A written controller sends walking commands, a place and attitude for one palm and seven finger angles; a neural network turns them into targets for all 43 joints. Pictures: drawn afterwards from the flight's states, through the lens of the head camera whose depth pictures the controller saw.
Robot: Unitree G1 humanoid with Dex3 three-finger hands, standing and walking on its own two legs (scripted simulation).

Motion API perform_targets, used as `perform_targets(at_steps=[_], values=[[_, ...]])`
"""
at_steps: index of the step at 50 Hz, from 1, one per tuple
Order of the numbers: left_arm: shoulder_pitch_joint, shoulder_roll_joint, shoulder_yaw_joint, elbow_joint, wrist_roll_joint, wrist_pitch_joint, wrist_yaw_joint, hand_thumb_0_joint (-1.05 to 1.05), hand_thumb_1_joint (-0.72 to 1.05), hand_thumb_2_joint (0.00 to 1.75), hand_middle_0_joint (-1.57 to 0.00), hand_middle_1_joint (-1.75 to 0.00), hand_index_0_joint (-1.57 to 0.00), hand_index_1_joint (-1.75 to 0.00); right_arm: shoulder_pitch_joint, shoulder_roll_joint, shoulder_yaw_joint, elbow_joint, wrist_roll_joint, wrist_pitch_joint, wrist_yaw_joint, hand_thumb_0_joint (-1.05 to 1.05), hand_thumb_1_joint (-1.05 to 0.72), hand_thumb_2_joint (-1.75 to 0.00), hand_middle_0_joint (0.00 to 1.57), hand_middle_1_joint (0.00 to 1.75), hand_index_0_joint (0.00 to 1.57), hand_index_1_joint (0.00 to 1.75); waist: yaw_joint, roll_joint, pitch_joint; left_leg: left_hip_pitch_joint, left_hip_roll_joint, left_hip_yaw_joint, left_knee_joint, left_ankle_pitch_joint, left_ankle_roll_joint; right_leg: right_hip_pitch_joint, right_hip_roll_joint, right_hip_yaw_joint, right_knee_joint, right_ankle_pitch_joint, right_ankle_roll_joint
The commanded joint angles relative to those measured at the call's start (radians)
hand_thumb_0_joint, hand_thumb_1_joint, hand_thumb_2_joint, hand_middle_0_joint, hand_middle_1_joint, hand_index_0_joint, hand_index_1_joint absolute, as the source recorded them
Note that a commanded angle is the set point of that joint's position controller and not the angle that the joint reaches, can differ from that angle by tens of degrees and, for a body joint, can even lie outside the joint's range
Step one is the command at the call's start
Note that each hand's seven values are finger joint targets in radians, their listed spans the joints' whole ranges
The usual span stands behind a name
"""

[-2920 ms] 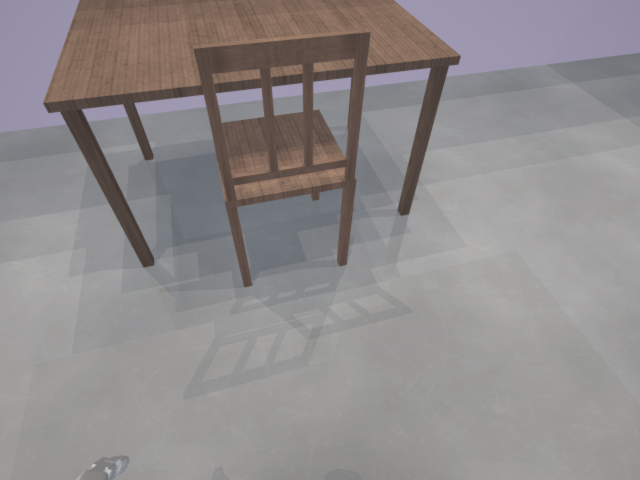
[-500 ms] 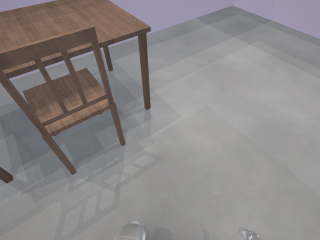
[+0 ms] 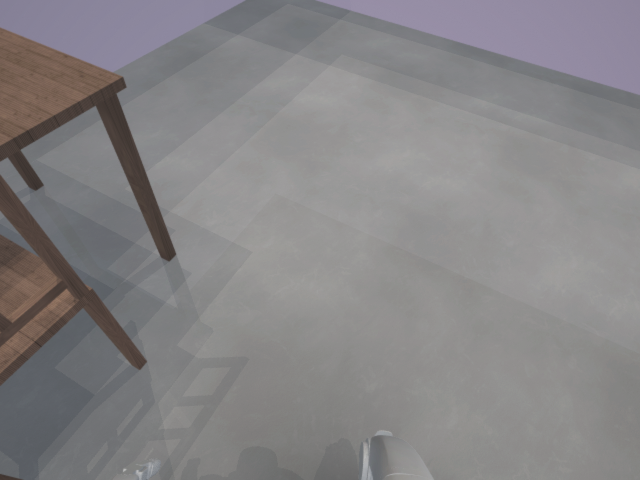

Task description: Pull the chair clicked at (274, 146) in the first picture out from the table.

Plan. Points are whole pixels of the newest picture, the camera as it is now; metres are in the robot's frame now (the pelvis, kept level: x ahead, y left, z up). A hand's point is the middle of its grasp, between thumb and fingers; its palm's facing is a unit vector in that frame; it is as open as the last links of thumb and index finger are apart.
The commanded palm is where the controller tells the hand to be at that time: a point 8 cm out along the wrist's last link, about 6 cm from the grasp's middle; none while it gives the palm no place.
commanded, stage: walk to a spot facing it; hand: left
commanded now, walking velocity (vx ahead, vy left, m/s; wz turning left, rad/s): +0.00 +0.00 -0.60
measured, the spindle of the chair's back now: out of the picture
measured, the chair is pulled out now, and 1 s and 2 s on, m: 0.00 0.00 0.00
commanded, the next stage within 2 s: turn to face it in 1.72 s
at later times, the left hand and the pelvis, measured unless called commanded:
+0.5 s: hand (209, 425) +0.21 +0.16 -0.16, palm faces -0.24 -0.94 -0.26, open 7.4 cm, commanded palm none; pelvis +0.09 -0.01 +0.00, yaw -18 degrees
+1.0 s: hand (193, 392) +0.26 +0.20 -0.17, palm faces -0.51 -0.83 -0.20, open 7.4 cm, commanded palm none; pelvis +0.10 +0.06 +0.00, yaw -37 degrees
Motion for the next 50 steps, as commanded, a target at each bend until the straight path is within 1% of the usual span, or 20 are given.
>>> perform_targets(at_steps=[1,6,8,9,10,11,12,13,15,17,22,28,31,32,33,34,35,39,46,50], values=[[-0.055,-0.015,-0.023,-0.07,-0.003,-0.01,-0.008,0.0,0.9,0.9,-0.2,-0.3,-0.2,-0.3,0.065,-0.124,-0.023,-0.044,-0.013,-0.01,-0.007,0.0,-0.9,-0.9,0.2,0.3,0.2,0.3,-0.014,0.156,-0.007,0.129,0.292,-0.116,-0.055,0.88,0.028,-0.043,0.006,-0.038,-0.133,-0.055,-0.01],[-0.077,0.001,-0.025,-0.091,-0.003,-0.025,0.003,0.0,0.9,0.9,-0.2,-0.3,-0.2,-0.3,0.08,-0.153,-0.041,-0.04,-0.014,0.012,0.0,0.0,-0.9,-0.9,0.2,0.3,0.2,0.3,-0.015,0.177,-0.04,0.167,0.329,-0.068,0.072,1.078,0.036,0.098,0.06,-0.094,-0.306,-0.177,-0.053],[0.04,0.036,-0.012,-0.07,-0.001,-0.045,0.01,0.0,0.9,0.9,-0.2,-0.3,-0.2,-0.3,0.048,-0.181,-0.053,-0.062,-0.007,0.017,0.006,0.0,-0.9,-0.9,0.2,0.3,0.2,0.3,0.046,0.178,-0.122,0.128,0.328,-0.043,0.261,1.1,0.003,0.287,0.085,-0.096,-0.428,-0.143,-0.076],[0.14,0.079,-0.002,-0.044,0.002,-0.06,0.015,0.0,0.9,0.9,-0.2,-0.3,-0.2,-0.3,0.03,-0.182,-0.054,-0.081,0.004,0.018,0.016,0.0,-0.9,-0.9,0.2,0.3,0.2,0.3,0.098,0.125,-0.178,-0.013,0.321,-0.041,0.454,0.968,-0.037,0.497,0.057,-0.046,-0.543,-0.005,-0.103],[0.244,0.172,0.018,-0.021,0.003,-0.074,0.027,0.0,0.9,0.9,-0.2,-0.3,-0.2,-0.3,0.021,-0.136,-0.045,-0.122,0.019,0.023,0.022,0.0,-0.9,-0.9,0.2,0.3,0.2,0.3,0.137,-0.076,-0.297,-0.336,0.175,-0.016,0.772,0.297,-0.108,0.822,-0.192,0.308,-0.552,0.513,-0.225],[0.278,0.241,0.03,-0.01,-0.027,-0.069,0.042,0.0,0.9,0.9,-0.2,-0.3,-0.2,-0.3,-0.04,-0.101,-0.04,-0.16,0.019,0.024,0.014,0.0,-0.9,-0.9,0.2,0.3,0.2,0.3,0.134,-0.138,-0.352,-0.513,0.039,-0.143,1.026,-0.317,-0.154,0.877,-0.382,0.553,-0.567,0.976,-0.361],[0.249,0.221,0.028,-0.016,-0.033,-0.057,0.056,0.0,0.9,0.9,-0.2,-0.3,-0.2,-0.3,-0.106,-0.11,-0.04,-0.18,0.016,0.032,0.003,0.0,-0.9,-0.9,0.2,0.3,0.2,0.3,0.128,-0.037,-0.286,-0.525,0.089,-0.292,0.999,-0.272,-0.132,0.801,-0.354,0.444,-0.592,0.852,-0.379],[0.177,0.18,0.019,-0.042,-0.03,-0.058,0.06,0.0,0.9,0.9,-0.2,-0.3,-0.2,-0.3,-0.124,-0.083,-0.038,-0.182,0.009,0.04,0.012,0.0,-0.9,-0.9,0.2,0.3,0.2,0.3,0.099,-0.052,-0.22,-0.539,0.109,-0.306,0.946,-0.18,-0.135,0.711,-0.277,0.384,-0.627,0.726,-0.314],[0.074,0.14,0.006,-0.063,-0.029,-0.058,0.062,0.0,0.9,0.9,-0.2,-0.3,-0.2,-0.3,-0.147,-0.087,-0.041,-0.164,-0.001,0.062,0.012,0.0,-0.9,-0.9,0.2,0.3,0.2,0.3,0.032,0.034,-0.12,-0.465,0.123,-0.317,0.855,-0.102,-0.146,0.487,-0.209,0.318,-0.683,0.555,-0.256],[0.03,0.131,0.002,-0.072,-0.02,-0.063,0.059,0.0,0.9,0.9,-0.2,-0.3,-0.2,-0.3,-0.093,-0.072,-0.041,-0.142,-0.006,0.08,0.009,0.0,-0.9,-0.9,0.2,0.3,0.2,0.3,-0.014,-0.005,-0.096,-0.417,0.103,-0.313,0.784,-0.066,-0.157,0.387,-0.165,0.26,-0.702,0.515,-0.228],[0.06,0.134,0.013,-0.073,-0.011,-0.056,0.043,0.0,0.9,0.9,-0.2,-0.3,-0.2,-0.3,-0.165,-0.077,-0.044,-0.172,-0.006,0.078,0.013,0.0,-0.9,-0.9,0.2,0.3,0.2,0.3,0.007,-0.099,-0.095,-0.399,0.058,-0.302,0.625,-0.017,-0.162,0.346,-0.096,0.299,-0.712,0.311,-0.216],[0.101,0.163,0.029,-0.088,-0.006,-0.04,0.041,0.0,0.9,0.9,-0.2,-0.3,-0.2,-0.3,-0.286,-0.091,-0.039,-0.236,0.007,0.057,0.007,0.0,-0.9,-0.9,0.2,0.3,0.2,0.3,0.056,-0.152,-0.158,-0.321,-0.007,-0.301,0.35,-0.083,-0.151,0.45,-0.1,0.42,-0.635,0.442,-0.221],[0.058,0.162,0.029,-0.104,-0.013,-0.029,0.042,0.0,0.9,0.9,-0.2,-0.3,-0.2,-0.3,-0.21,-0.11,-0.044,-0.223,0.012,0.048,-0.001,0.0,-0.9,-0.9,0.2,0.3,0.2,0.3,0.012,-0.141,-0.181,-0.138,-0.027,-0.298,0.085,0.048,-0.134,0.38,-0.064,0.435,-0.566,0.388,-0.159],[0.046,0.129,0.023,-0.117,-0.02,-0.026,0.043,0.0,0.9,0.9,-0.2,-0.3,-0.2,-0.3,-0.151,-0.148,-0.05,-0.21,0.01,0.038,-0.005,0.0,-0.9,-0.9,0.2,0.3,0.2,0.3,-0.019,-0.054,-0.21,0.028,0.053,-0.349,-0.055,0.148,-0.113,0.274,-0.006,0.387,-0.479,0.25,-0.111],[0.082,0.067,0.011,-0.137,-0.032,-0.022,0.033,0.0,0.9,0.9,-0.2,-0.3,-0.2,-0.3,-0.153,-0.25,-0.067,-0.221,-0.004,0.032,-0.004,0.0,-0.9,-0.9,0.2,0.3,0.2,0.3,-0.009,0.247,-0.214,0.161,0.328,-0.609,-0.142,0.299,-0.034,0.051,0.14,0.247,-0.29,-0.212,-0.038],[0.089,0.083,0.01,-0.135,-0.015,-0.026,0.03,0.0,0.9,0.9,-0.2,-0.3,-0.2,-0.3,-0.162,-0.286,-0.073,-0.239,-0.001,0.043,0.0,0.0,-0.9,-0.9,0.2,0.3,0.2,0.3,-0.005,0.299,-0.181,0.09,0.467,-0.686,-0.116,0.462,0.047,0.013,0.117,0.15,-0.063,-0.445,-0.001],[0.132,0.113,0.023,-0.112,-0.006,-0.019,0.028,0.0,0.9,0.9,-0.2,-0.3,-0.2,-0.3,-0.211,-0.241,-0.059,-0.258,-0.01,0.048,0.005,0.0,-0.9,-0.9,0.2,0.3,0.2,0.3,0.021,0.223,-0.147,-0.025,0.438,-0.615,-0.122,0.377,0.078,0.044,0.084,0.16,0.071,-0.414,0.009],[0.152,0.106,0.035,-0.067,-0.001,-0.002,0.002,0.0,0.9,0.9,-0.2,-0.3,-0.2,-0.3,-0.292,-0.156,-0.029,-0.269,-0.007,0.034,-0.004,0.0,-0.9,-0.9,0.2,0.3,0.2,0.3,0.063,0.24,-0.05,-0.124,0.254,-0.347,-0.129,0.41,-0.003,0.051,0.054,0.117,0.22,-0.22,0.033],[0.073,0.061,0.017,-0.081,-0.011,0.014,-0.004,0.0,0.9,0.9,-0.2,-0.3,-0.2,-0.3,-0.139,-0.176,-0.053,-0.211,-0.005,0.034,-0.001,0.0,-0.9,-0.9,0.2,0.3,0.2,0.3,0.005,0.185,-0.059,-0.009,0.307,-0.303,-0.145,0.301,0.052,0.047,0.008,0.064,0.07,-0.22,0.052],[0.016,0.042,0.008,-0.096,-0.011,0.014,-0.006,0.0,0.9,0.9,-0.2,-0.3,-0.2,-0.3,-0.103,-0.192,-0.068,-0.178,-0.011,0.039,0.005,0.0,-0.9,-0.9,0.2,0.3,0.2,0.3,-0.022,0.226,-0.061,-0.005,0.336,-0.262,-0.144,0.27,0.063,0.108,-0.012,0.018,-0.103,-0.268,0.042]])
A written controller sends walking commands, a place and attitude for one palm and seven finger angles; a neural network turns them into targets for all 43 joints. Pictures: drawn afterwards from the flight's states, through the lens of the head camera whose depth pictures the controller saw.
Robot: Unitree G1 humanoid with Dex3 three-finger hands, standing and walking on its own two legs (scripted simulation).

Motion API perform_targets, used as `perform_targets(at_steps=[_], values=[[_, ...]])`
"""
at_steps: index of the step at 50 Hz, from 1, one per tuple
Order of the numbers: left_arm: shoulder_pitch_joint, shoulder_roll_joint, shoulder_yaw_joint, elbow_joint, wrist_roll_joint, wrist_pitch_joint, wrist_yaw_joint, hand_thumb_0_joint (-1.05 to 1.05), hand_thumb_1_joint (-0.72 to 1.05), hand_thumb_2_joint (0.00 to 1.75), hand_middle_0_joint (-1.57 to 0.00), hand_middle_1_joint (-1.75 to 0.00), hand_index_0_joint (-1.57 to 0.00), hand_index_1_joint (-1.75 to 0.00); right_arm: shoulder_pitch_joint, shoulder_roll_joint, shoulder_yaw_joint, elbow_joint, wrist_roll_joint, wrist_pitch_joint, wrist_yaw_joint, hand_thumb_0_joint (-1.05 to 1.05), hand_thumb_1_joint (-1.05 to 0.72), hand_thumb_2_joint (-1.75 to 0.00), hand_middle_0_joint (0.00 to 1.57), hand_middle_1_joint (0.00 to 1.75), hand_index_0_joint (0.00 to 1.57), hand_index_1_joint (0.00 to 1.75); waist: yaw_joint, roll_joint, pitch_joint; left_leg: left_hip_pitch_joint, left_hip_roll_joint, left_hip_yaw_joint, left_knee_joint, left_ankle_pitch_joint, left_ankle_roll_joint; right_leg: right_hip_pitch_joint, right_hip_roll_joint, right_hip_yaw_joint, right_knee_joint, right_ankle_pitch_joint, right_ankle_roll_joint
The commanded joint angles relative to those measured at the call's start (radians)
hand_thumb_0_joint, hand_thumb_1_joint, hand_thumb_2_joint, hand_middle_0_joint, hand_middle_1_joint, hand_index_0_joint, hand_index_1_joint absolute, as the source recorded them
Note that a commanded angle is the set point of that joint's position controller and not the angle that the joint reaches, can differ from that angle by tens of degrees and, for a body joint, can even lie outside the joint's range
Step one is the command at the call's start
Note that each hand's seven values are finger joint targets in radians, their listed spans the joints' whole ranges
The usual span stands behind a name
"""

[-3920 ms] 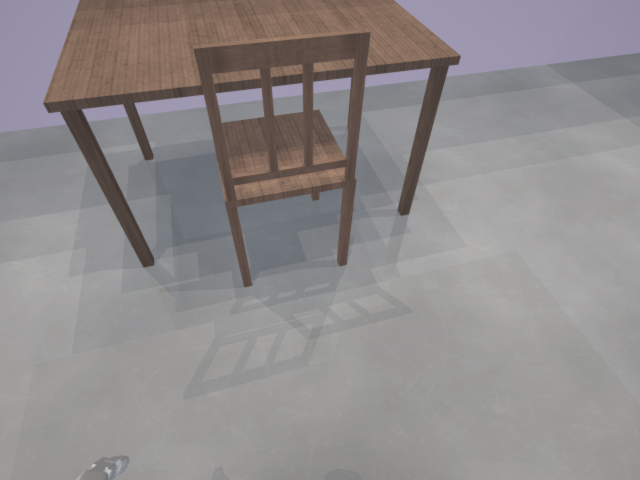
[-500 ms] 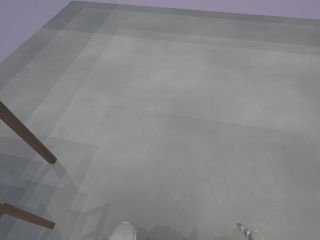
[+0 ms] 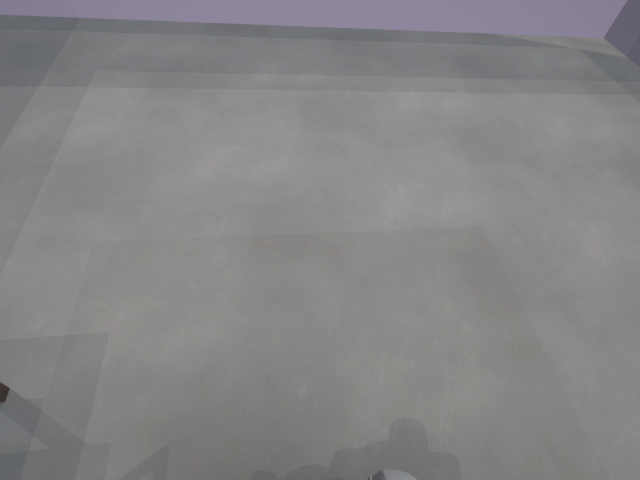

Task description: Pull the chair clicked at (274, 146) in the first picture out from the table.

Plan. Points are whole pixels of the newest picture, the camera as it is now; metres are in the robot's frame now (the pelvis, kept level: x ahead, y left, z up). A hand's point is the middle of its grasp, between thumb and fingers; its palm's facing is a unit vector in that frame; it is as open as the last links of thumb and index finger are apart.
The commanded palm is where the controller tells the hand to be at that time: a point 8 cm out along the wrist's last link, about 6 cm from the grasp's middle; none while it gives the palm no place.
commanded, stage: walk to a spot facing it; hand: left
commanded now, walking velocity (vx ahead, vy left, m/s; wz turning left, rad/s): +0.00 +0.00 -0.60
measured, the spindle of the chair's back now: out of the picture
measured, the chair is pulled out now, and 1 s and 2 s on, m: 0.00 0.00 0.00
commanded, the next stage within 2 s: turn to face it in 0.72 s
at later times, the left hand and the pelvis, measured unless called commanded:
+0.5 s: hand out of the picture +0.11 +0.09 -0.15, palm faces -0.20 -0.95 -0.25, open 7.4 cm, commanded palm none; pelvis +0.02 -0.08 +0.00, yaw -15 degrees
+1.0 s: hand (251, 404) +0.25 +0.12 -0.19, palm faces -0.29 -0.94 -0.19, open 7.4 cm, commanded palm none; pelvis +0.20 -0.06 -0.01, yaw -22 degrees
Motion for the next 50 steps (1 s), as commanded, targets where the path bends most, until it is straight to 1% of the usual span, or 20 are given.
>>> perform_targets(at_steps=[1,5,7,8,9,10,11,12,13,16,35,37,39,40,41,42,43,45,48,50], values=[[-0.09,0.017,-0.01,-0.107,-0.002,-0.031,-0.006,0.0,0.9,0.9,-0.2,-0.3,-0.2,-0.3,0.051,-0.21,-0.071,-0.038,-0.01,-0.018,-0.006,0.0,-0.9,-0.9,0.2,0.3,0.2,0.3,-0.06,0.248,-0.063,0.116,0.267,-0.16,-0.173,0.18,0.108,-0.038,-0.014,-0.056,-0.181,-0.057,-0.013],[-0.09,0.007,-0.019,-0.112,-0.003,-0.049,0.0,0.0,0.9,0.9,-0.2,-0.3,-0.2,-0.3,0.067,-0.234,-0.085,-0.013,-0.013,-0.015,0.005,0.0,-0.9,-0.9,0.2,0.3,0.2,0.3,-0.061,0.26,-0.113,0.119,0.287,-0.115,-0.078,0.3,0.091,0.074,0.024,-0.098,-0.362,-0.065,-0.045],[-0.03,0.022,-0.014,-0.095,-0.003,-0.063,0.006,0.0,0.9,0.9,-0.2,-0.3,-0.2,-0.3,0.058,-0.233,-0.089,-0.011,-0.008,-0.013,0.009,0.0,-0.9,-0.9,0.2,0.3,0.2,0.3,-0.021,0.224,-0.146,0.07,0.265,-0.041,0.046,0.3,0.03,0.218,0.038,-0.114,-0.559,0.099,-0.067],[0.025,0.074,-0.005,-0.075,0.0,-0.074,0.011,0.0,0.9,0.9,-0.2,-0.3,-0.2,-0.3,0.069,-0.21,-0.082,-0.013,-0.002,-0.01,0.015,0.0,-0.9,-0.9,0.2,0.3,0.2,0.3,0.007,0.115,-0.188,-0.043,0.232,-0.003,0.187,0.163,-0.032,0.39,-0.014,-0.048,-0.695,0.193,-0.094],[0.091,0.203,0.016,-0.059,0.011,-0.089,0.025,0.0,0.9,0.9,-0.2,-0.3,-0.2,-0.3,0.046,-0.12,-0.058,-0.055,0.002,-0.001,0.022,0.0,-0.9,-0.9,0.2,0.3,0.2,0.3,0.052,-0.247,-0.183,-0.344,0.098,0.032,0.415,-0.329,-0.097,0.54,-0.261,0.308,-0.807,0.273,-0.185],[0.135,0.259,0.027,-0.05,-0.006,-0.08,0.037,0.0,0.9,0.9,-0.2,-0.3,-0.2,-0.3,-0.037,-0.126,-0.047,-0.097,-0.008,0.01,0.02,0.0,-0.9,-0.9,0.2,0.3,0.2,0.3,0.092,-0.285,-0.169,-0.476,0.027,-0.1,0.597,-0.429,-0.109,0.503,-0.362,0.467,-0.821,0.335,-0.274],[0.123,0.225,0.023,-0.05,-0.012,-0.078,0.043,0.0,0.9,0.9,-0.2,-0.3,-0.2,-0.3,-0.061,-0.144,-0.053,-0.1,-0.009,0.013,0.02,0.0,-0.9,-0.9,0.2,0.3,0.2,0.3,0.077,-0.178,-0.121,-0.507,0.047,-0.193,0.652,-0.343,-0.095,0.467,-0.328,0.387,-0.841,0.19,-0.282],[0.08,0.199,0.022,-0.052,-0.012,-0.086,0.045,0.0,0.9,0.9,-0.2,-0.3,-0.2,-0.3,-0.081,-0.147,-0.055,-0.091,-0.008,0.012,0.025,0.0,-0.9,-0.9,0.2,0.3,0.2,0.3,0.063,-0.249,-0.094,-0.536,0.049,-0.203,0.681,-0.264,-0.09,0.453,-0.265,0.385,-0.865,0.116,-0.252],[0.047,0.158,0.01,-0.054,-0.014,-0.095,0.044,0.0,0.9,0.9,-0.2,-0.3,-0.2,-0.3,-0.088,-0.165,-0.062,-0.077,-0.013,0.008,0.029,0.0,-0.9,-0.9,0.2,0.3,0.2,0.3,0.043,-0.184,-0.049,-0.533,0.05,-0.217,0.702,-0.177,-0.096,0.419,-0.234,0.353,-0.873,0.067,-0.238],[0.026,0.108,-0.014,-0.054,-0.016,-0.126,0.034,0.0,0.9,0.9,-0.2,-0.3,-0.2,-0.3,-0.038,-0.153,-0.066,-0.028,-0.02,-0.002,0.04,0.0,-0.9,-0.9,0.2,0.3,0.2,0.3,-0.004,-0.062,-0.015,-0.463,0.045,-0.2,0.656,-0.016,-0.118,0.364,-0.152,0.225,-0.866,0.201,-0.219],[0.268,0.048,-0.042,0.113,0.007,-0.169,0.064,0.0,0.9,0.9,-0.2,-0.3,-0.2,-0.3,-0.276,-0.081,-0.036,-0.074,-0.001,-0.045,0.047,0.0,-0.9,-0.9,0.2,0.3,0.2,0.3,0.047,-0.069,0.057,-0.437,-0.025,-0.19,0.325,-0.032,-0.072,0.506,-0.17,0.297,-0.816,0.628,-0.269],[0.251,0.054,-0.04,0.118,0.006,-0.166,0.063,0.0,0.9,0.9,-0.2,-0.3,-0.2,-0.3,-0.236,-0.079,-0.034,-0.064,0.003,-0.055,0.04,0.0,-0.9,-0.9,0.2,0.3,0.2,0.3,0.018,-0.07,0.036,-0.284,-0.067,-0.159,0.213,-0.05,-0.051,0.459,-0.145,0.273,-0.74,0.777,-0.248],[0.205,0.059,-0.03,0.114,-0.002,-0.168,0.06,0.0,0.9,0.9,-0.2,-0.3,-0.2,-0.3,0.005,-0.116,-0.045,0.014,-0.001,-0.067,0.017,0.0,-0.9,-0.9,0.2,0.3,0.2,0.3,-0.088,-0.035,-0.072,0.056,-0.103,-0.155,0.037,0.095,-0.033,0.355,-0.064,0.214,-0.497,0.838,-0.193],[0.221,0.027,-0.028,0.105,-0.016,-0.166,0.052,0.0,0.9,0.9,-0.2,-0.3,-0.2,-0.3,0.153,-0.195,-0.06,0.052,-0.01,-0.074,0.001,0.0,-0.9,-0.9,0.2,0.3,0.2,0.3,-0.134,0.067,-0.178,0.304,0.034,-0.273,0.015,0.174,0.0,0.204,0.014,0.165,-0.286,0.587,-0.159],[0.282,-0.039,-0.038,0.1,-0.029,-0.163,0.041,0.0,0.9,0.9,-0.2,-0.3,-0.2,-0.3,0.232,-0.288,-0.076,0.072,-0.015,-0.079,-0.003,0.0,-0.9,-0.9,0.2,0.3,0.2,0.3,-0.116,0.346,-0.279,0.476,0.354,-0.639,-0.052,0.368,0.107,-0.033,0.135,0.029,0.039,-0.122,-0.104],[0.288,-0.02,-0.041,0.108,-0.019,-0.157,0.051,0.0,0.9,0.9,-0.2,-0.3,-0.2,-0.3,0.204,-0.265,-0.062,0.063,-0.003,-0.062,-0.003,0.0,-0.9,-0.9,0.2,0.3,0.2,0.3,-0.097,0.271,-0.273,0.365,0.391,-0.712,-0.134,0.369,0.17,-0.038,0.097,0.077,0.172,-0.204,-0.114],[0.282,-0.028,-0.041,0.114,-0.007,-0.149,0.054,0.0,0.9,0.9,-0.2,-0.3,-0.2,-0.3,0.108,-0.223,-0.05,0.036,-0.003,-0.054,0.004,0.0,-0.9,-0.9,0.2,0.3,0.2,0.3,-0.053,0.163,-0.154,0.183,0.353,-0.625,-0.183,0.219,0.186,-0.03,0.049,0.054,0.195,-0.169,-0.115],[0.206,-0.055,-0.047,0.123,0.006,-0.134,0.043,0.0,0.9,0.9,-0.2,-0.3,-0.2,-0.3,0.013,-0.12,-0.021,0.037,-0.002,-0.066,-0.004,0.0,-0.9,-0.9,0.2,0.3,0.2,0.3,-0.02,0.168,-0.003,-0.038,0.243,-0.52,-0.243,0.202,0.156,-0.041,-0.005,0.04,0.183,-0.041,-0.087],[0.201,-0.09,-0.061,0.126,0.0,-0.114,0.041,0.0,0.9,0.9,-0.2,-0.3,-0.2,-0.3,0.018,-0.083,-0.005,0.072,0.003,-0.082,-0.009,0.0,-0.9,-0.9,0.2,0.3,0.2,0.3,0.016,0.156,-0.064,-0.043,0.139,-0.347,-0.185,0.621,0.135,0.06,-0.022,0.002,-0.01,0.005,-0.056],[0.171,-0.085,-0.059,0.111,-0.006,-0.104,0.047,0.0,0.9,0.9,-0.2,-0.3,-0.2,-0.3,0.034,-0.105,-0.013,0.082,0.005,-0.076,-0.009,0.0,-0.9,-0.9,0.2,0.3,0.2,0.3,0.018,0.127,-0.113,-0.019,0.123,-0.342,-0.156,0.702,0.146,0.092,-0.008,-0.011,-0.1,0.019,-0.044]])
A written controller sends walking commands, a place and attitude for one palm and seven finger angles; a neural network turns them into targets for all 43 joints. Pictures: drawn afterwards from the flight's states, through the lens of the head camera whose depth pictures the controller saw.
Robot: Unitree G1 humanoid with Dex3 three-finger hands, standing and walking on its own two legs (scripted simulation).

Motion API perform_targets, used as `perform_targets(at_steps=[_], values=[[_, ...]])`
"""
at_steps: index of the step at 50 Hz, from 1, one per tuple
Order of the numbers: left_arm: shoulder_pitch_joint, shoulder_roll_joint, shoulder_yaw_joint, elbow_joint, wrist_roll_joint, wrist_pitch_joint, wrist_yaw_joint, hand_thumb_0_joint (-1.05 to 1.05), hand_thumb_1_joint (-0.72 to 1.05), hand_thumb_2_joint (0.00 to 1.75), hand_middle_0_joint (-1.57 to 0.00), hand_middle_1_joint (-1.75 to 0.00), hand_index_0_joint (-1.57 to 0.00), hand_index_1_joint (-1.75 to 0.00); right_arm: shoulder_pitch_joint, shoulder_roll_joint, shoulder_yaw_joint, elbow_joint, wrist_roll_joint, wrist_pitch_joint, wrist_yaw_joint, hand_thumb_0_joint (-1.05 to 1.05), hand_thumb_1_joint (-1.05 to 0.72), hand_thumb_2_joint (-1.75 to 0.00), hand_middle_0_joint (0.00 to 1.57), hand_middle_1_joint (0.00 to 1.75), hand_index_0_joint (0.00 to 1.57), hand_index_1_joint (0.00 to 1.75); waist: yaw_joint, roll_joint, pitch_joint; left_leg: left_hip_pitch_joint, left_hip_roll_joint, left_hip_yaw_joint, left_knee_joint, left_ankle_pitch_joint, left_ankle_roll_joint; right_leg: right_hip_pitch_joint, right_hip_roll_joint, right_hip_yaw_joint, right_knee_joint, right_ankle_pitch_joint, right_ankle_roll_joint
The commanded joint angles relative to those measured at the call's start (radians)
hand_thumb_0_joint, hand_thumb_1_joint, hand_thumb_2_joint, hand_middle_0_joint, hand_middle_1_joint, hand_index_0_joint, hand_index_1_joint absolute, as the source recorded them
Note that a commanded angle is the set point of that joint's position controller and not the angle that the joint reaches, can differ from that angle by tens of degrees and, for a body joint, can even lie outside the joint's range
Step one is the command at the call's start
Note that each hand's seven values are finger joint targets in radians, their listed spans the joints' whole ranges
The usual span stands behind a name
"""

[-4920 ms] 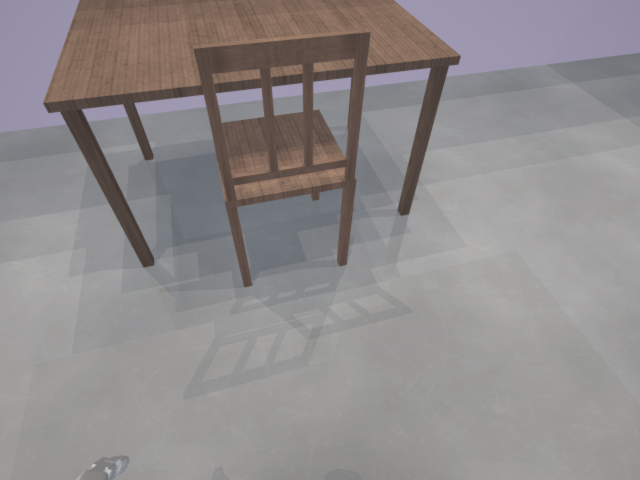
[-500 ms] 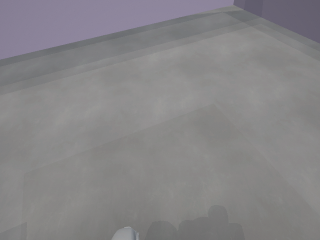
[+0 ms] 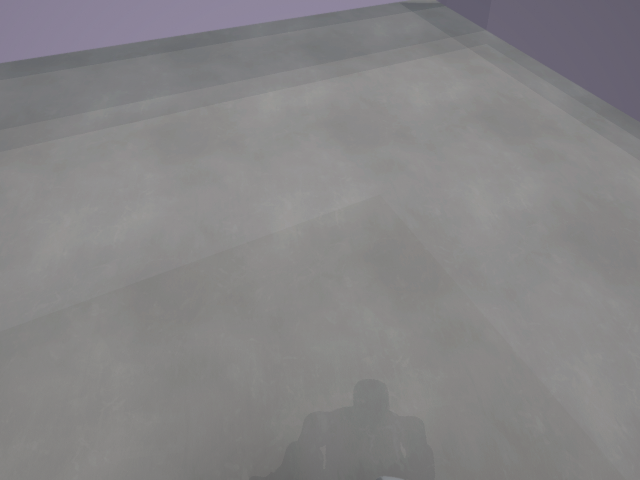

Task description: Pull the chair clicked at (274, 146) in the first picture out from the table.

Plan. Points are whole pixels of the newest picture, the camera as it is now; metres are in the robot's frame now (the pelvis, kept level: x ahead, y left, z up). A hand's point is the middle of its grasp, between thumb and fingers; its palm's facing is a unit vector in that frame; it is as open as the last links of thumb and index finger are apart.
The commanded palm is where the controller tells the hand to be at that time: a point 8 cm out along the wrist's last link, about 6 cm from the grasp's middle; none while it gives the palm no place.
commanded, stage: turn to face it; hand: left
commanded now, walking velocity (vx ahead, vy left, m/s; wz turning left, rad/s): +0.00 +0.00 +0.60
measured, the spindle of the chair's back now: out of the picture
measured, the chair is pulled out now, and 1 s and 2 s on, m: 0.00 0.00 0.00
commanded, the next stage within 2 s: none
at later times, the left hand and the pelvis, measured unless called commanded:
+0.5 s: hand out of the picture +0.11 +0.17 -0.14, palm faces +0.29 -0.92 -0.25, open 7.4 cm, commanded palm none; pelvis +0.04 -0.04 +0.00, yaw +18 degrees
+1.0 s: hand out of the picture -0.05 +0.24 -0.17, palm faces +0.62 -0.75 -0.24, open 7.4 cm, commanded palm none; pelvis +0.02 +0.02 +0.00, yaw +35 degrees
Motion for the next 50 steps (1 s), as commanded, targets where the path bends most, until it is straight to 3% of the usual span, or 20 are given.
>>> perform_targets(at_steps=[1,6,9,13,14,15,16,17,19,21,26,32,35,36,37,38,39,41,44,50], values=[[0.073,-0.008,-0.003,-0.05,-0.003,0.012,0.004,0.0,0.9,0.9,-0.2,-0.3,-0.2,-0.3,0.091,-0.141,-0.026,-0.003,-0.014,0.005,0.006,0.0,-0.9,-0.9,0.2,0.3,0.2,0.3,0.005,0.13,-0.126,0.056,0.237,-0.224,-0.172,0.636,0.111,0.039,-0.02,0.003,-0.128,0.041,0.032],[-0.09,0.037,0.009,-0.132,-0.001,0.03,0.006,0.0,0.9,0.9,-0.2,-0.3,-0.2,-0.3,0.112,-0.19,-0.045,-0.008,-0.022,0.04,0.015,0.0,-0.9,-0.9,0.2,0.3,0.2,0.3,-0.027,0.181,-0.101,0.058,0.226,-0.319,-0.175,0.427,0.116,-0.006,-0.006,0.0,-0.209,0.033,0.047],[-0.165,0.048,0.01,-0.177,-0.006,0.027,0.009,0.0,0.9,0.9,-0.2,-0.3,-0.2,-0.3,0.126,-0.209,-0.057,-0.013,-0.028,0.054,0.016,0.0,-0.9,-0.9,0.2,0.3,0.2,0.3,-0.043,0.189,-0.091,0.061,0.233,-0.395,-0.144,0.441,0.124,0.022,0.007,0.005,-0.317,-0.015,0.044],[-0.148,0.062,0.016,-0.195,-0.018,0.013,0.013,0.0,0.9,0.9,-0.2,-0.3,-0.2,-0.3,0.118,-0.229,-0.072,-0.03,-0.019,0.064,0.018,0.0,-0.9,-0.9,0.2,0.3,0.2,0.3,-0.02,0.166,-0.139,0.028,0.183,-0.426,-0.053,0.463,0.079,0.201,0.026,0.0,-0.594,0.126,0.036],[-0.119,0.09,0.02,-0.193,-0.016,0.004,0.016,0.0,0.9,0.9,-0.2,-0.3,-0.2,-0.3,0.107,-0.215,-0.073,-0.039,-0.012,0.064,0.022,0.0,-0.9,-0.9,0.2,0.3,0.2,0.3,-0.003,0.123,-0.146,-0.05,0.152,-0.405,-0.002,0.375,0.035,0.325,-0.013,0.027,-0.72,0.243,0.031],[-0.086,0.158,0.033,-0.186,-0.007,-0.004,0.024,0.0,0.9,0.9,-0.2,-0.3,-0.2,-0.3,0.117,-0.165,-0.067,-0.053,-0.001,0.063,0.029,0.0,-0.9,-0.9,0.2,0.3,0.2,0.3,0.006,-0.047,-0.186,-0.223,0.064,-0.299,0.132,0.118,-0.035,0.516,-0.195,0.174,-0.778,0.38,-0.015],[-0.057,0.23,0.046,-0.189,0.001,-0.006,0.027,0.0,0.9,0.9,-0.2,-0.3,-0.2,-0.3,0.1,-0.133,-0.063,-0.085,-0.004,0.065,0.027,0.0,-0.9,-0.9,0.2,0.3,0.2,0.3,0.019,-0.241,-0.177,-0.36,-0.053,-0.123,0.344,-0.37,-0.107,0.531,-0.445,0.336,-0.771,0.613,-0.139],[-0.059,0.23,0.038,-0.202,-0.002,0.0,0.026,0.0,0.9,0.9,-0.2,-0.3,-0.2,-0.3,0.079,-0.174,-0.078,-0.089,-0.013,0.076,0.026,0.0,-0.9,-0.9,0.2,0.3,0.2,0.3,0.023,-0.131,-0.162,-0.329,-0.014,-0.148,0.548,-0.408,-0.107,0.408,-0.473,0.286,-0.765,0.648,-0.202],[-0.187,0.155,0.026,-0.231,-0.006,0.003,0.031,0.0,0.9,0.9,-0.2,-0.3,-0.2,-0.3,0.089,-0.159,-0.081,-0.062,-0.017,0.104,0.037,0.0,-0.9,-0.9,0.2,0.3,0.2,0.3,-0.043,-0.098,-0.068,-0.325,0.034,-0.153,0.696,-0.291,-0.12,0.279,-0.362,0.153,-0.79,0.528,-0.169],[-0.189,0.126,0.013,-0.237,-0.006,-0.003,0.025,0.0,0.9,0.9,-0.2,-0.3,-0.2,-0.3,0.09,-0.144,-0.074,-0.055,-0.021,0.108,0.049,0.0,-0.9,-0.9,0.2,0.3,0.2,0.3,-0.054,-0.092,-0.048,-0.342,0.045,-0.114,0.728,-0.215,-0.137,0.292,-0.294,0.028,-0.751,0.629,-0.14],[-0.1,0.163,0.021,-0.217,0.003,0.0,0.022,0.0,0.9,0.9,-0.2,-0.3,-0.2,-0.3,-0.006,-0.141,-0.068,-0.096,-0.018,0.117,0.059,0.0,-0.9,-0.9,0.2,0.3,0.2,0.3,-0.015,-0.136,-0.051,-0.306,0.053,-0.065,0.591,-0.204,-0.152,0.329,-0.301,-0.045,-0.727,0.665,-0.138],[-0.06,0.214,0.036,-0.21,0.011,0.015,0.014,0.0,0.9,0.9,-0.2,-0.3,-0.2,-0.3,-0.105,-0.145,-0.054,-0.148,-0.013,0.107,0.069,0.0,-0.9,-0.9,0.2,0.3,0.2,0.3,0.016,-0.202,-0.059,-0.177,0.033,0.008,0.323,-0.198,-0.127,0.321,-0.316,-0.105,-0.665,0.664,-0.12],[-0.059,0.237,0.045,-0.209,0.006,0.021,0.009,0.0,0.9,0.9,-0.2,-0.3,-0.2,-0.3,-0.05,-0.181,-0.059,-0.153,-0.015,0.096,0.065,0.0,-0.9,-0.9,0.2,0.3,0.2,0.3,-0.017,-0.163,-0.115,-0.019,0.013,0.036,0.11,-0.087,-0.107,0.302,-0.316,-0.156,-0.534,0.642,-0.074],[-0.06,0.233,0.045,-0.212,-0.002,0.023,0.006,0.0,0.9,0.9,-0.2,-0.3,-0.2,-0.3,0.025,-0.223,-0.071,-0.134,-0.019,0.088,0.064,0.0,-0.9,-0.9,0.2,0.3,0.2,0.3,-0.062,-0.076,-0.173,0.135,0.025,0.006,-0.02,0.053,-0.091,0.239,-0.3,-0.18,-0.38,0.586,-0.035],[-0.063,0.185,0.04,-0.245,-0.011,0.023,-0.002,0.0,0.9,0.9,-0.2,-0.3,-0.2,-0.3,0.113,-0.345,-0.102,-0.125,-0.024,0.074,0.058,0.0,-0.9,-0.9,0.2,0.3,0.2,0.3,-0.113,0.203,-0.249,0.353,0.251,-0.295,-0.074,0.376,0.012,-0.011,-0.181,-0.207,-0.128,0.182,0.045],[-0.113,0.132,0.018,-0.29,-0.011,0.027,-0.002,0.0,0.9,0.9,-0.2,-0.3,-0.2,-0.3,0.177,-0.431,-0.118,-0.11,-0.01,0.072,0.049,0.0,-0.9,-0.9,0.2,0.3,0.2,0.3,-0.137,0.387,-0.277,0.398,0.442,-0.53,-0.088,0.831,0.14,-0.192,-0.079,-0.104,0.062,-0.3,0.088],[-0.137,0.167,0.02,-0.295,-0.004,0.042,0.005,0.0,0.9,0.9,-0.2,-0.3,-0.2,-0.3,0.178,-0.415,-0.109,-0.096,-0.004,0.08,0.045,0.0,-0.9,-0.9,0.2,0.3,0.2,0.3,-0.125,0.243,-0.258,0.361,0.452,-0.426,-0.065,0.765,0.165,-0.188,-0.112,-0.019,0.11,-0.265,0.072],[-0.153,0.151,0.031,-0.263,-0.003,0.046,0.003,0.0,0.9,0.9,-0.2,-0.3,-0.2,-0.3,0.055,-0.356,-0.097,-0.128,-0.017,0.074,0.03,0.0,-0.9,-0.9,0.2,0.3,0.2,0.3,-0.091,0.251,-0.167,0.23,0.345,-0.402,-0.104,0.506,0.13,-0.219,-0.111,0.011,0.149,-0.139,0.077],[-0.097,0.167,0.036,-0.223,-0.001,0.049,-0.012,0.0,0.9,0.9,-0.2,-0.3,-0.2,-0.3,-0.055,-0.303,-0.074,-0.159,-0.014,0.067,0.03,0.0,-0.9,-0.9,0.2,0.3,0.2,0.3,-0.03,0.188,-0.109,0.115,0.228,-0.3,-0.138,0.4,0.069,-0.143,-0.09,0.012,0.123,0.016,0.085],[-0.122,0.159,0.033,-0.242,-0.002,0.053,-0.006,0.0,0.9,0.9,-0.2,-0.3,-0.2,-0.3,-0.015,-0.299,-0.081,-0.152,-0.015,0.071,0.034,0.0,-0.9,-0.9,0.2,0.3,0.2,0.3,-0.04,0.163,-0.117,0.117,0.209,-0.378,-0.181,0.21,0.092,-0.125,-0.06,0.029,-0.017,0.045,0.097]])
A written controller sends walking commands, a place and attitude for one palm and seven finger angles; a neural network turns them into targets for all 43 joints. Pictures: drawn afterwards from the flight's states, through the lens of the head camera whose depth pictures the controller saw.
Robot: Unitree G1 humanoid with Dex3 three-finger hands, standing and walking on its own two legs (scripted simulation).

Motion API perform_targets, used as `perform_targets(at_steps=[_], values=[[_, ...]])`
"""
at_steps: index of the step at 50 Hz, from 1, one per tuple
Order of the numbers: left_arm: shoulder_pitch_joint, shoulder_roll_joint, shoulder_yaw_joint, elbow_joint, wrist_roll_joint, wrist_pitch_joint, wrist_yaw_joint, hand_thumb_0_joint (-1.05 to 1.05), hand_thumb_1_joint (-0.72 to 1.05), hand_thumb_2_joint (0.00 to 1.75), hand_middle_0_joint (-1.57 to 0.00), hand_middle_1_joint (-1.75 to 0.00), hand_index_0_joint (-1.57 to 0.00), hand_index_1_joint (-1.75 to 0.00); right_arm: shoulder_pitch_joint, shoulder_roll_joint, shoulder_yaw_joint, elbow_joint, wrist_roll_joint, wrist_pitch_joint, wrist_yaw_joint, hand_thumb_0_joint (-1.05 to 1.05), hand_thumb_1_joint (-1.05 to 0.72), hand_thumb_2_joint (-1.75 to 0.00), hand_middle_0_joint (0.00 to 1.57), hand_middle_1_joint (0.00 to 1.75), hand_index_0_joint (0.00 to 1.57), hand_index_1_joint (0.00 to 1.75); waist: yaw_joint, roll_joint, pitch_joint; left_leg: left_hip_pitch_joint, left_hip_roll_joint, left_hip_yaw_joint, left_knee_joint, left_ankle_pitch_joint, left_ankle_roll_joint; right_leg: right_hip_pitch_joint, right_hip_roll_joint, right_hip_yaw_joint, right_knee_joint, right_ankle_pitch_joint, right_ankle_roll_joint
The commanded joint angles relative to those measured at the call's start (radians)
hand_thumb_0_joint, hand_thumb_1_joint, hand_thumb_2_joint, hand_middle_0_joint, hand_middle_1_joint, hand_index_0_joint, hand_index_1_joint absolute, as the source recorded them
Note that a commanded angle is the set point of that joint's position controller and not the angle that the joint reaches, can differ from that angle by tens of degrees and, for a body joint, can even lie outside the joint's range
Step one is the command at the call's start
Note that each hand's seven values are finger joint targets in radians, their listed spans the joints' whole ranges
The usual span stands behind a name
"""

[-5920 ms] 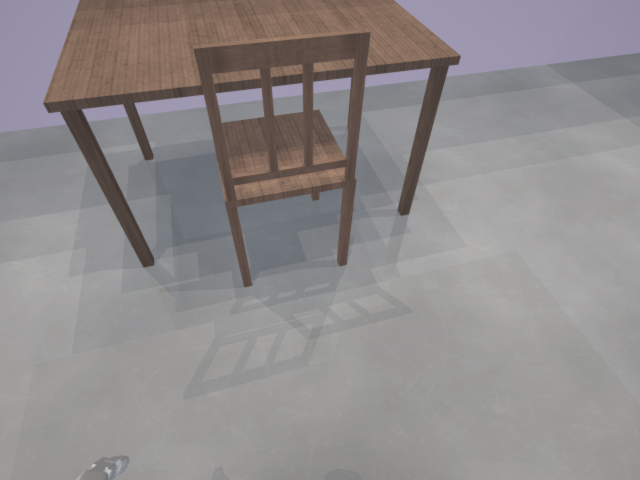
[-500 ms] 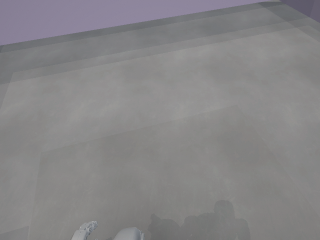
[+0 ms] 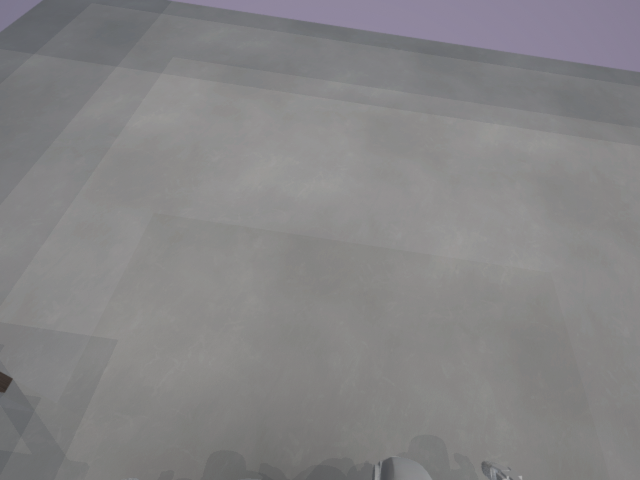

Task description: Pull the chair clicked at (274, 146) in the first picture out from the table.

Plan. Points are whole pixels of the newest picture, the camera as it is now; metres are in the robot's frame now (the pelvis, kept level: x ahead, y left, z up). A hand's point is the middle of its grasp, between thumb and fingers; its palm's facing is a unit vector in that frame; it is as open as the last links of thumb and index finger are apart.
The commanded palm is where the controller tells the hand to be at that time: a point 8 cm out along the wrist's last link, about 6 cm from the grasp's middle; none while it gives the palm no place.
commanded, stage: turn to face it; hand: left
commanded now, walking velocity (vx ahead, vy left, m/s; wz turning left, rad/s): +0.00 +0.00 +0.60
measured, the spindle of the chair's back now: out of the picture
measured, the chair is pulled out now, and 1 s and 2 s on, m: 0.00 0.00 0.00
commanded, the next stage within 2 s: none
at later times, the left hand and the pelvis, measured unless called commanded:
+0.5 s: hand out of the picture +0.03 +0.16 -0.14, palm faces +0.31 -0.91 -0.29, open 7.4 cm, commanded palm none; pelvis -0.01 -0.06 +0.00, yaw +19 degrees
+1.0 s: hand out of the picture -0.12 +0.23 -0.18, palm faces +0.62 -0.75 -0.23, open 7.4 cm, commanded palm none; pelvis -0.05 +0.01 +0.00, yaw +35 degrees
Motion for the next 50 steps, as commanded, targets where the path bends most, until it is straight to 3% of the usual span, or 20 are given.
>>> perform_targets(at_steps=[1,7,10,12,13,14,15,16,18,20,29,33,36,37,38,39,40,41,45,50], values=[[-0.016,0.065,0.012,-0.09,0.0,-0.021,0.005,0.0,0.9,0.9,-0.2,-0.3,-0.2,-0.3,0.055,-0.215,-0.071,-0.058,-0.007,-0.015,-0.014,0.0,-0.9,-0.9,0.2,0.3,0.2,0.3,-0.047,0.171,-0.132,0.124,0.231,-0.277,-0.187,0.211,0.102,-0.03,0.015,0.023,-0.079,-0.003,0.004],[-0.083,0.042,0.007,-0.135,-0.009,-0.031,0.013,0.0,0.9,0.9,-0.2,-0.3,-0.2,-0.3,0.099,-0.211,-0.081,-0.048,-0.015,-0.008,-0.017,0.0,-0.9,-0.9,0.2,0.3,0.2,0.3,-0.067,0.201,-0.14,0.124,0.226,-0.403,-0.149,0.278,0.127,0.032,0.061,0.04,-0.258,-0.075,-0.015],[-0.036,0.035,0.003,-0.135,-0.017,-0.039,0.018,0.0,0.9,0.9,-0.2,-0.3,-0.2,-0.3,0.075,-0.212,-0.086,-0.057,-0.016,-0.003,-0.016,0.0,-0.9,-0.9,0.2,0.3,0.2,0.3,-0.046,0.217,-0.177,0.084,0.2,-0.432,-0.1,0.376,0.116,0.173,0.101,0.031,-0.43,-0.066,-0.031],[0.029,0.046,0.008,-0.12,-0.02,-0.047,0.022,0.0,0.9,0.9,-0.2,-0.3,-0.2,-0.3,0.052,-0.2,-0.088,-0.064,-0.008,0.001,-0.014,0.0,-0.9,-0.9,0.2,0.3,0.2,0.3,-0.013,0.193,-0.201,-0.008,0.155,-0.426,-0.051,0.303,0.072,0.338,0.107,0.021,-0.624,0.072,-0.04],[0.068,0.077,0.017,-0.112,-0.016,-0.056,0.026,0.0,0.9,0.9,-0.2,-0.3,-0.2,-0.3,0.046,-0.168,-0.084,-0.067,-0.001,0.002,-0.01,0.0,-0.9,-0.9,0.2,0.3,0.2,0.3,0.011,0.108,-0.213,-0.115,0.102,-0.388,0.01,0.16,0.02,0.478,0.05,0.06,-0.773,0.146,-0.056],[0.077,0.176,0.032,-0.119,0.002,-0.069,0.034,0.0,0.9,0.9,-0.2,-0.3,-0.2,-0.3,0.079,-0.091,-0.074,-0.08,0.01,0.003,-0.005,0.0,-0.9,-0.9,0.2,0.3,0.2,0.3,0.015,-0.196,-0.217,-0.333,-0.027,-0.2,0.234,-0.18,-0.074,0.634,-0.23,0.321,-0.904,0.122,-0.137],[0.049,0.211,0.03,-0.136,0.004,-0.061,0.035,0.0,0.9,0.9,-0.2,-0.3,-0.2,-0.3,0.059,-0.117,-0.079,-0.097,-0.005,0.003,-0.007,0.0,-0.9,-0.9,0.2,0.3,0.2,0.3,0.015,-0.257,-0.173,-0.369,-0.063,-0.085,0.46,-0.375,-0.11,0.484,-0.403,0.43,-0.895,0.207,-0.24],[0.002,0.176,0.019,-0.15,0.001,-0.057,0.035,0.0,0.9,0.9,-0.2,-0.3,-0.2,-0.3,0.058,-0.138,-0.087,-0.088,-0.013,0.01,-0.001,0.0,-0.9,-0.9,0.2,0.3,0.2,0.3,-0.009,-0.141,-0.129,-0.331,-0.021,-0.112,0.606,-0.327,-0.101,0.36,-0.362,0.332,-0.881,0.188,-0.262],[-0.083,0.1,0.0,-0.158,-0.006,-0.066,0.03,0.0,0.9,0.9,-0.2,-0.3,-0.2,-0.3,0.103,-0.125,-0.089,-0.026,-0.018,0.031,0.009,0.0,-0.9,-0.9,0.2,0.3,0.2,0.3,-0.062,-0.138,-0.063,-0.326,0.009,-0.086,0.724,-0.196,-0.119,0.308,-0.226,0.177,-0.869,0.224,-0.201],[-0.079,0.065,-0.011,-0.152,-0.006,-0.072,0.027,0.0,0.9,0.9,-0.2,-0.3,-0.2,-0.3,0.116,-0.111,-0.08,-0.01,-0.015,0.032,0.018,0.0,-0.9,-0.9,0.2,0.3,0.2,0.3,-0.067,-0.13,-0.039,-0.336,0.026,-0.042,0.751,-0.125,-0.136,0.335,-0.177,0.051,-0.823,0.39,-0.187],[0.11,0.121,0.005,-0.077,0.009,-0.067,0.027,0.0,0.9,0.9,-0.2,-0.3,-0.2,-0.3,-0.047,-0.092,-0.055,-0.043,-0.005,0.033,0.02,0.0,-0.9,-0.9,0.2,0.3,0.2,0.3,0.019,-0.16,-0.074,-0.287,0.053,0.04,0.503,-0.216,-0.149,0.485,-0.242,-0.028,-0.753,0.624,-0.228],[0.105,0.156,0.019,-0.07,0.014,-0.056,0.025,0.0,0.9,0.9,-0.2,-0.3,-0.2,-0.3,-0.06,-0.085,-0.041,-0.056,0.0,0.019,0.02,0.0,-0.9,-0.9,0.2,0.3,0.2,0.3,0.028,-0.199,-0.103,-0.145,0.041,0.097,0.296,-0.226,-0.121,0.449,-0.267,-0.069,-0.696,0.642,-0.226],[0.09,0.161,0.026,-0.062,0.005,-0.049,0.019,0.0,0.9,0.9,-0.2,-0.3,-0.2,-0.3,0.021,-0.116,-0.047,-0.046,-0.003,0.005,0.016,0.0,-0.9,-0.9,0.2,0.3,0.2,0.3,-0.021,-0.151,-0.153,0.04,0.02,0.122,0.02,-0.044,-0.099,0.402,-0.239,-0.148,-0.548,0.586,-0.154],[0.087,0.143,0.023,-0.067,-0.005,-0.045,0.015,0.0,0.9,0.9,-0.2,-0.3,-0.2,-0.3,0.1,-0.177,-0.062,-0.028,-0.006,-0.005,0.015,0.0,-0.9,-0.9,0.2,0.3,0.2,0.3,-0.07,-0.014,-0.21,0.237,0.079,0.041,-0.084,0.137,-0.07,0.269,-0.208,-0.177,-0.364,0.456,-0.104],[0.067,0.071,0.008,-0.113,-0.013,-0.043,0.005,0.0,0.9,0.9,-0.2,-0.3,-0.2,-0.3,0.172,-0.305,-0.096,-0.025,-0.01,-0.016,0.007,0.0,-0.9,-0.9,0.2,0.3,0.2,0.3,-0.113,0.329,-0.248,0.421,0.382,-0.355,-0.11,0.567,0.066,-0.061,-0.046,-0.187,-0.115,-0.193,-0.013],[-0.005,0.065,-0.007,-0.143,-0.003,-0.032,0.014,0.0,0.9,0.9,-0.2,-0.3,-0.2,-0.3,0.24,-0.341,-0.102,0.002,0.004,-0.007,0.0,0.0,-0.9,-0.9,0.2,0.3,0.2,0.3,-0.133,0.295,-0.265,0.394,0.452,-0.379,-0.087,0.781,0.143,-0.1,-0.027,-0.066,0.003,-0.326,-0.014],[-0.008,0.069,-0.002,-0.142,-0.002,-0.026,0.015,0.0,0.9,0.9,-0.2,-0.3,-0.2,-0.3,0.206,-0.317,-0.092,-0.002,-0.002,-0.006,-0.007,0.0,-0.9,-0.9,0.2,0.3,0.2,0.3,-0.111,0.221,-0.226,0.34,0.449,-0.318,-0.094,0.711,0.166,-0.112,-0.051,-0.03,0.063,-0.278,-0.021],[-0.028,0.063,0.003,-0.119,0.001,-0.023,0.018,0.0,0.9,0.9,-0.2,-0.3,-0.2,-0.3,0.16,-0.274,-0.084,-0.012,-0.005,-0.011,-0.018,0.0,-0.9,-0.9,0.2,0.3,0.2,0.3,-0.106,0.279,-0.196,0.282,0.372,-0.306,-0.106,0.639,0.139,-0.116,-0.048,-0.004,0.084,-0.212,-0.017],[0.026,0.084,0.014,-0.067,0.002,-0.021,0.0,0.0,0.9,0.9,-0.2,-0.3,-0.2,-0.3,0.022,-0.209,-0.057,-0.056,-0.004,-0.02,-0.023,0.0,-0.9,-0.9,0.2,0.3,0.2,0.3,-0.031,0.19,-0.124,0.165,0.238,-0.195,-0.151,0.468,0.072,-0.059,-0.022,0.012,0.091,-0.01,-0.005],[0.001,0.086,0.015,-0.074,0.004,-0.018,0.007,0.0,0.9,0.9,-0.2,-0.3,-0.2,-0.3,0.068,-0.203,-0.061,-0.047,-0.003,-0.021,-0.022,0.0,-0.9,-0.9,0.2,0.3,0.2,0.3,-0.038,0.145,-0.119,0.17,0.218,-0.266,-0.192,0.341,0.071,-0.062,-0.002,0.035,0.025,0.042,0.009]])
